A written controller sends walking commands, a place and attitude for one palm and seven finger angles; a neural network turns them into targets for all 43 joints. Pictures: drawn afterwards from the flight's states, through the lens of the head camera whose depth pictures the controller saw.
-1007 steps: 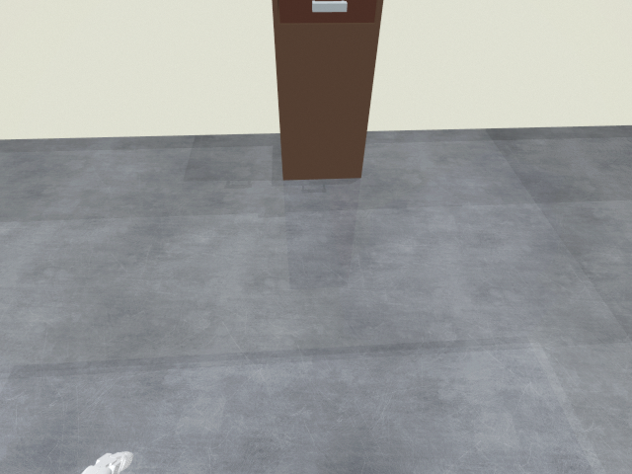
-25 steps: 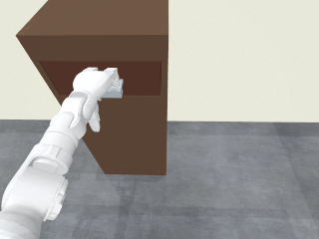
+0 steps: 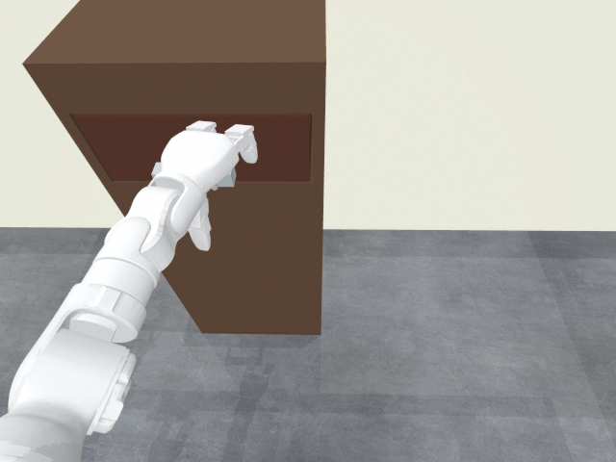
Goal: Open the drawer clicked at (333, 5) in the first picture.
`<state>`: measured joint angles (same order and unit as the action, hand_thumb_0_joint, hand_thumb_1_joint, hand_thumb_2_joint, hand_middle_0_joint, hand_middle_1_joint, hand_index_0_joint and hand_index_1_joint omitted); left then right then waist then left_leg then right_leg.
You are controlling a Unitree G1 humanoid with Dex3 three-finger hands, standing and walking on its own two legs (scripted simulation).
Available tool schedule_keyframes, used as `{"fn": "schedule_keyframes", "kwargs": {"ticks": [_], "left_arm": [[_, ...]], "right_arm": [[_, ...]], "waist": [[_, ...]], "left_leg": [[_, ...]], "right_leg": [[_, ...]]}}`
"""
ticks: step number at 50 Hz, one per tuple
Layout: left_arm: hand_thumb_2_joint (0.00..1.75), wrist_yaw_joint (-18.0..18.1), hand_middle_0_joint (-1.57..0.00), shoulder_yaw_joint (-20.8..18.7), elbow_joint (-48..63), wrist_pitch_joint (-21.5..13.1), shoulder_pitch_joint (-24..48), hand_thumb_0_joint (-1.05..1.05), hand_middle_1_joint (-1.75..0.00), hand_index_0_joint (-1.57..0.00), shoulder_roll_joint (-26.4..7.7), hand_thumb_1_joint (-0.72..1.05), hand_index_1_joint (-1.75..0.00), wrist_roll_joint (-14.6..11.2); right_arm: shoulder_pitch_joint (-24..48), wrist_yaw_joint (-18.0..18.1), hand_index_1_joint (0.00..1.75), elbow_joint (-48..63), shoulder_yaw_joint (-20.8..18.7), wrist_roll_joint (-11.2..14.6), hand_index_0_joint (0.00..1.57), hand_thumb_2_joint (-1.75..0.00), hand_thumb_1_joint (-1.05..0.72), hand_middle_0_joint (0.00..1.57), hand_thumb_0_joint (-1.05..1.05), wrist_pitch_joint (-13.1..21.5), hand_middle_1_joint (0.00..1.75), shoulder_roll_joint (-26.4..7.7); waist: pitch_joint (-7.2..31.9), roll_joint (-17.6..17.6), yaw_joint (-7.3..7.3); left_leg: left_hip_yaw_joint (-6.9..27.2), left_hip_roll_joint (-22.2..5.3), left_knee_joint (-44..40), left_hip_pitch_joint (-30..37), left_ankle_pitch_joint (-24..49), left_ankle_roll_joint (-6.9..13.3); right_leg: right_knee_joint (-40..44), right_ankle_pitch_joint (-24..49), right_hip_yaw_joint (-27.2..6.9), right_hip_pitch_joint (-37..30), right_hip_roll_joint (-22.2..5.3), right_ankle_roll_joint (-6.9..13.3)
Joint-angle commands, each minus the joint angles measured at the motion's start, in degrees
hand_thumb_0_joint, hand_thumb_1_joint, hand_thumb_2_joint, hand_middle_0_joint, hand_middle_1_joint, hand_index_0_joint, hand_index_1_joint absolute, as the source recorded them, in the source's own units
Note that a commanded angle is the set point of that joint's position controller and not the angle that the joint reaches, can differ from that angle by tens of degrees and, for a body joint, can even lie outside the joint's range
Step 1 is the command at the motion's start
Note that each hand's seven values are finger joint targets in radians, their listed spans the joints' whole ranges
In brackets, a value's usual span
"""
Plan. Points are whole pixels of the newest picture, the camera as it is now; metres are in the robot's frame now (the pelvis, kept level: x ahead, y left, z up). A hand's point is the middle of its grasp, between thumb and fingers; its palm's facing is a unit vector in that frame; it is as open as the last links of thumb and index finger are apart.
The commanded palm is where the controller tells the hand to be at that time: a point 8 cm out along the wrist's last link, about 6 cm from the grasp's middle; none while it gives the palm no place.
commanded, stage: re-aim the fingers above the handle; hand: left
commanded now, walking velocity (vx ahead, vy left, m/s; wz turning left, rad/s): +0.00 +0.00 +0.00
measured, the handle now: (197, 164) +0.55 +0.18 +0.05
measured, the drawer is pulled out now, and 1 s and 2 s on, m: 0.00 0.00 0.00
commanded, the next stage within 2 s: lower the fingers behind the handle in 0.22 s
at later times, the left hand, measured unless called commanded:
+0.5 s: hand (194, 181) +0.46 +0.15 +0.11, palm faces +0.00 -0.10 -1.00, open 13.9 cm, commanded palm +0.45 +0.18 +0.15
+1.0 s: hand (196, 190) +0.47 +0.16 +0.07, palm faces +0.00 -0.06 -1.00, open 13.9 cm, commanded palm +0.45 +0.18 +0.12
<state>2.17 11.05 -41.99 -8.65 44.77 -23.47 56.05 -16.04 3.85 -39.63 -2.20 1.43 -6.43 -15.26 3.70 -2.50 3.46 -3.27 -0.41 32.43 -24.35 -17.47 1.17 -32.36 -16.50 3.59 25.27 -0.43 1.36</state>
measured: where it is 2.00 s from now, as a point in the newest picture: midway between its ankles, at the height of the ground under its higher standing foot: outside the picture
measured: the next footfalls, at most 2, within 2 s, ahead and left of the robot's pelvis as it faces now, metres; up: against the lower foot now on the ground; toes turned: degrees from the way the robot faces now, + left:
none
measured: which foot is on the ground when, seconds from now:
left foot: down 0.00-1.00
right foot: down 0.00-1.00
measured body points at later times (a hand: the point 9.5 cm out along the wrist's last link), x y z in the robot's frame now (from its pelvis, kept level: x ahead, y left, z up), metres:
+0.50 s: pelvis +0.00 +0.00 +0.00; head +0.05 +0.00 +0.44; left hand +0.45 +0.16 +0.16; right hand +0.09 -0.27 -0.13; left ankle -0.02 +0.11 -0.73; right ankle -0.01 -0.10 -0.73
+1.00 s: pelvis -0.01 +0.01 -0.01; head +0.05 -0.01 +0.44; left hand +0.47 +0.16 +0.13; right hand +0.02 -0.27 -0.14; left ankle -0.02 +0.11 -0.73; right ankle -0.01 -0.11 -0.73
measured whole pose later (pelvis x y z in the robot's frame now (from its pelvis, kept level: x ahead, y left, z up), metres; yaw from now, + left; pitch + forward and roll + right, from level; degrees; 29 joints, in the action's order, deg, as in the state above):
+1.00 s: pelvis -0.01 +0.01 -0.01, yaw -2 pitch +13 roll +0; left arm 11.2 5.8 -52.4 -3.9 47.0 -23.6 60.3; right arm -19.6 2.0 -40.1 -2.8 0.6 -6.5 -15.0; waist 5.9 -2.4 4.5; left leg -4.9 -0.9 36.4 -30.4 -18.6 1.7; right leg -35.9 -16.7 1.8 31.8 -0.1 1.0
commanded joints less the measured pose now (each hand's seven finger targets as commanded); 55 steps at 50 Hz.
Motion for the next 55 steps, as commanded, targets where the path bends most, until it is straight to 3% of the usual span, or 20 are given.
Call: {"fn": "schedule_keyframes", "kwargs": {"ticks": [1, 5, 6, 9, 13, 15, 19, 20, 22, 23, 27, 31, 34, 36, 41, 43, 45, 48, 51, 55], "left_arm": [[0.3, 14.0, -0.3, -16.68, 5.81, 4.77, 34.24, 0.0, -1.2, -0.3, -23.71, -0.5, -1.2, 2.34], [0.3, 15.6, -0.3, -12.18, -5.72, 16.48, 31.16, 0.0, -1.2, -0.3, -21.12, -0.5, -1.2, 4.62], [0.3, 13.92, -0.3, -12.41, -8.75, 18.82, 29.21, 0.0, -1.2, -0.3, -21.7, -0.5, -1.2, 4.97], [0.3, 4.47, -0.3, -3.37, -10.1, 22.72, 25.67, 0.0, -1.2, -0.3, -12.18, -0.5, -1.2, 2.36], [0.3, -7.33, -0.3, 6.09, 10.4, 14.74, 28.58, 0.0, -1.2, -0.3, -1.87, -0.5, -1.2, -3.12], [0.3, -8.04, -0.3, 4.73, 15.21, 9.06, 30.48, 0.0, -1.2, -0.3, -3.65, -0.5, -1.2, -4.11], [0.3, -2.5, -0.3, -9.6, 19.34, -2.11, 34.03, 0.0, -1.2, -0.3, -18.11, -0.5, -1.2, -3.41], [0.3, -0.09, -0.3, -6.35, 15.02, -1.94, 32.26, 0.0, -1.2, -0.3, -13.64, -0.5, -1.2, -2.6], [0.3, 4.53, -0.3, -8.7, 7.87, -0.2, 27.98, 0.0, -1.2, -0.3, -13.04, -0.5, -1.2, -1.53], [0.3, 7.16, -0.3, -12.62, 4.61, 1.12, 27.0, 0.0, -1.2, -0.3, -16.95, -0.5, -1.2, -0.31], [0.3, 13.69, -0.3, -9.95, 0.8, 9.32, 28.23, 0.0, -1.2, -0.3, -13.85, -0.5, -1.2, 4.02], [0.3, 12.01, -0.3, -4.91, 0.34, 14.75, 31.22, 0.0, -1.2, -0.3, -9.58, -0.5, -1.2, 4.98], [0.3, 8.21, -0.3, -2.55, 5.37, 13.17, 35.54, 0.0, -1.2, -0.3, -7.99, -0.5, -1.2, 2.14], [0.3, 6.35, -0.3, -3.02, 5.11, 10.48, 36.06, 0.0, -1.2, -0.3, -8.75, -0.5, -1.2, 1.03], [0.3, 5.79, -0.3, -4.17, -2.98, 6.44, 29.5, 0.0, -1.2, -0.3, -8.95, -0.5, -1.2, 1.92], [0.3, 6.93, -0.3, -8.76, -2.91, 5.11, 26.8, 0.0, -1.2, -0.3, -13.74, -0.5, -1.2, 2.53], [0.3, 8.67, -0.3, -7.97, -2.39, 4.6, 25.01, 0.0, -1.2, -0.3, -11.33, -0.5, -1.2, 2.76], [0.3, 12.06, -0.3, -11.87, -2.1, 5.17, 23.78, 0.0, -1.2, -0.3, -14.83, -0.5, -1.2, 4.33], [0.3, 14.7, -0.3, -8.22, -2.87, 8.03, 25.06, 0.0, -1.2, -0.3, -10.5, -0.5, -1.2, 5.25], [0.3, 15.69, -0.3, -7.5, -6.11, 11.92, 28.32, 0.0, -1.2, -0.3, -11.34, -0.5, -1.2, 5.43]], "right_arm": [[-1.17, -0.42, 0.3, 3.73, -1.36, 0.04, 0.2, -0.9, -0.9, 0.2, 0.0, 2.23, 0.3, -5.69], [0.59, -1.33, 0.3, 3.22, -0.92, 0.11, 0.2, -0.9, -0.9, 0.2, 0.0, 1.86, 0.3, -7.11], [0.17, -1.45, 0.3, 3.39, -1.03, 0.11, 0.2, -0.9, -0.9, 0.2, 0.0, 1.44, 0.3, -7.5], [-0.45, -1.22, 0.3, 5.54, -1.8, 1.05, 0.2, -0.9, -0.9, 0.2, 0.0, -0.39, 0.3, -9.13], [1.72, 0.31, 0.3, 9.02, -2.55, 1.24, 0.2, -0.9, -0.9, 0.2, 0.0, 0.12, 0.3, -9.09], [0.71, 0.84, 0.3, 7.45, -2.26, 0.81, 0.2, -0.9, -0.9, 0.2, 0.0, 1.35, 0.3, -8.28], [-2.53, 1.61, 0.3, 5.47, -2.51, -0.21, 0.2, -0.9, -0.9, 0.2, 0.0, 1.61, 0.3, -7.14], [-2.22, 1.0, 0.3, 5.15, -2.18, -0.14, 0.2, -0.9, -0.9, 0.2, 0.0, 1.75, 0.3, -6.21], [-2.6, -0.33, 0.3, 3.83, -2.29, 0.12, 0.2, -0.9, -0.9, 0.2, 0.0, 1.93, 0.3, -6.39], [-2.76, -0.85, 0.3, 3.44, -2.3, -0.07, 0.2, -0.9, -0.9, 0.2, 0.0, 1.98, 0.3, -7.0], [-1.7, -2.75, 0.3, 4.14, -2.41, -0.78, 0.2, -0.9, -0.9, 0.2, 0.0, 2.03, 0.3, -6.83], [-2.71, -3.06, 0.3, 5.0, -3.4, -0.51, 0.2, -0.9, -0.9, 0.2, 0.0, 1.08, 0.3, -7.56], [-2.83, -1.81, 0.3, 5.86, -3.83, -0.3, 0.2, -0.9, -0.9, 0.2, 0.0, 0.9, 0.3, -7.78], [-3.22, -0.71, 0.3, 5.44, -3.64, -0.44, 0.2, -0.9, -0.9, 0.2, 0.0, 1.15, 0.3, -7.72], [-5.01, -0.37, 0.3, 3.61, -2.94, -0.41, 0.2, -0.9, -0.9, 0.2, 0.0, 1.59, 0.3, -7.41], [-5.15, -0.74, 0.3, 4.18, -2.79, -0.67, 0.2, -0.9, -0.9, 0.2, 0.0, 1.36, 0.3, -7.78], [-5.42, -1.33, 0.3, 5.05, -2.83, -0.88, 0.2, -0.9, -0.9, 0.2, 0.0, 1.54, 0.3, -6.93], [-5.57, -1.97, 0.3, 5.05, -3.23, -1.17, 0.2, -0.9, -0.9, 0.2, 0.0, 1.66, 0.3, -7.39], [-6.02, -2.54, 0.3, 4.65, -3.81, -0.92, 0.2, -0.9, -0.9, 0.2, 0.0, 2.07, 0.3, -7.25], [-6.21, -2.53, 0.3, 3.7, -3.64, -0.55, 0.2, -0.9, -0.9, 0.2, 0.0, 1.94, 0.3, -7.91]], "waist": [[21.86, -0.54, -2.31], [23.95, 1.58, -2.61], [25.43, 2.66, -2.93], [25.84, 8.14, 0.32], [23.09, 8.81, 4.23], [21.0, 2.89, 3.76], [21.36, -0.66, 0.76], [20.22, 0.04, 0.85], [15.46, 1.19, -0.2], [16.07, 1.43, -1.3], [22.65, -2.2, -2.12], [28.9, 1.77, 0.88], [29.29, 3.46, 3.19], [25.66, 3.86, 3.91], [16.89, 3.42, 2.75], [19.69, 1.27, 0.17], [21.18, 1.42, -0.27], [22.5, 2.43, -1.39], [22.7, 2.53, 0.12], [21.47, 3.56, 1.77]], "left_leg": [[1.74, 2.3, -1.99, 4.45, 21.54, 0.0], [-0.61, 1.46, -3.07, 3.04, 20.5, -0.26], [-1.02, 1.4, -3.27, 3.19, 20.87, -0.13], [-1.4, 1.31, -3.21, 5.34, 22.05, 1.21], [0.98, 1.98, -2.32, 11.33, 22.21, 3.07], [2.57, 2.22, -1.81, 14.76, 22.8, 3.06], [3.33, 2.7, -0.3, 13.33, 23.92, 1.86], [3.14, 2.54, -0.13, 12.1, 23.36, 1.59], [3.16, 1.92, -0.32, 8.05, 22.57, 0.4], [2.9, 1.89, -0.52, 5.85, 21.82, 0.03], [1.2, 1.38, 0.12, 5.12, 22.59, -0.48], [1.08, 0.94, 1.31, 8.46, 24.26, 0.64], [1.79, 1.28, 1.05, 10.6, 22.32, 1.65], [2.21, 1.48, 0.63, 10.49, 19.96, 1.95], [2.53, 1.39, 0.05, 6.05, 16.03, 1.52], [2.27, 1.62, 0.18, 4.67, 17.95, 1.16], [1.61, 1.53, 0.85, 3.84, 19.41, 1.12], [1.54, 1.26, 1.24, 2.01, 20.97, 0.88], [0.87, 0.95, 1.25, 2.54, 19.08, 0.9], [0.51, 1.09, 0.73, 1.43, 15.51, 1.14]], "right_leg": [[0.66, 19.03, -2.34, -10.51, 2.26, 1.22], [1.1, 20.43, -2.56, -13.1, 1.78, 0.49], [1.16, 21.78, -2.61, -14.82, 1.62, 0.31], [2.71, 26.82, -2.65, -16.3, 1.24, -0.59], [4.61, 26.29, -3.22, -12.88, 1.19, -1.08], [4.3, 22.82, -3.36, -8.56, 1.53, -0.52], [2.28, 21.65, -3.32, -7.95, 1.93, 0.72], [1.76, 20.22, -2.93, -7.11, 1.87, 0.77], [0.95, 17.4, -1.44, -2.94, 2.32, 1.21], [0.52, 16.05, -1.52, -3.5, 2.44, 1.39], [-1.38, 17.21, -1.34, -4.28, 2.4, 1.57], [-0.65, 20.4, -2.05, -6.41, 2.44, 0.68], [0.94, 20.35, -2.62, -7.13, 2.28, 0.06], [1.74, 18.55, -2.64, -5.8, 2.21, -0.12], [1.8, 13.92, -2.25, -1.21, 2.32, 0.59], [0.47, 15.14, -2.53, -3.75, 2.35, 1.22], [-0.42, 17.14, -2.52, -4.56, 2.35, 1.09], [-1.5, 17.94, -2.29, -5.27, 2.66, 1.28], [-1.15, 16.54, -2.18, -3.29, 2.83, 0.92], [-0.1, 14.6, -2.54, -2.75, 2.76, 0.56]]}}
